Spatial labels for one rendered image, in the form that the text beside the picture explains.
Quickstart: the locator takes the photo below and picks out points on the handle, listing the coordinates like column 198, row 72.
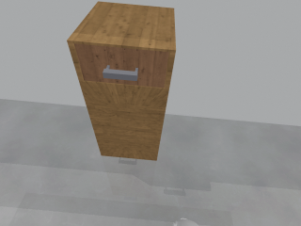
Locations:
column 120, row 74

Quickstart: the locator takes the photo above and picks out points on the drawer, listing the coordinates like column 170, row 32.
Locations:
column 152, row 65

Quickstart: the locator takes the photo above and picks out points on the cabinet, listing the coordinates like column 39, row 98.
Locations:
column 127, row 120

